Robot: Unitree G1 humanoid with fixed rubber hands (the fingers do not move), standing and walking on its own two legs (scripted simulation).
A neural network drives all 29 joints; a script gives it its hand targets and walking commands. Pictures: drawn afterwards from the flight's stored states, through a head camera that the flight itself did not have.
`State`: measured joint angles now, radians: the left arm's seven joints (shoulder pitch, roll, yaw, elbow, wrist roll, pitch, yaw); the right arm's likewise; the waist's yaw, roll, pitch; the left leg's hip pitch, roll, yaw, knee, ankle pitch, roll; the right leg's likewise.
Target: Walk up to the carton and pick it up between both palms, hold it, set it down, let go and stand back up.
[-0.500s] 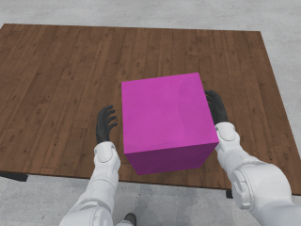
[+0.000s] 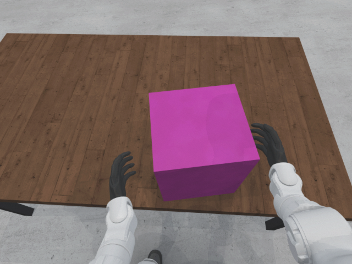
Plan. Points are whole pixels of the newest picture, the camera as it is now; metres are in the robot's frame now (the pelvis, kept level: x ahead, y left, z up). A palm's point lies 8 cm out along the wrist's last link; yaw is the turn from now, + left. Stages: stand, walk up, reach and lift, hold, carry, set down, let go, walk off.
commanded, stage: set down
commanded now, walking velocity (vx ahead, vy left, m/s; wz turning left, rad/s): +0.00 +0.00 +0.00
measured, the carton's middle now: (196, 148) +0.41 +0.01 -0.07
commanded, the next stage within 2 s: none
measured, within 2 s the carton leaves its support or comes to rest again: neither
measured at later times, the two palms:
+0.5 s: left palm (117, 203) +0.24 +0.17 -0.03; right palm (295, 189) +0.30 -0.22 -0.03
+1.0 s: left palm (119, 218) +0.21 +0.16 -0.03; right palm (315, 221) +0.24 -0.25 -0.03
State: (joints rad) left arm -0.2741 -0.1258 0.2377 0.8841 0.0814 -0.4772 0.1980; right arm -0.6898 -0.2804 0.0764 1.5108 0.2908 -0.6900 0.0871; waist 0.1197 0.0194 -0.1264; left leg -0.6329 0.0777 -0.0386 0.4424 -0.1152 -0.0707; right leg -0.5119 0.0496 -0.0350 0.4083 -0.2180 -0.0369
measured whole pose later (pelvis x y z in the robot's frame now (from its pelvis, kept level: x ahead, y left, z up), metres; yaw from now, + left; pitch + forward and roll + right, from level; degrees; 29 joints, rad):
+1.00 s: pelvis -0.03 +0.01 +0.00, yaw +0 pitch +12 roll -2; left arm 0.02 -0.12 0.04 0.57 0.03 -0.34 0.27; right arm -0.24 -0.37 0.08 1.17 0.41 -0.62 0.29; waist 0.04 0.02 -0.14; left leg -0.56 0.08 -0.04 0.45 -0.10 -0.05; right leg -0.45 0.05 -0.03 0.43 -0.20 -0.03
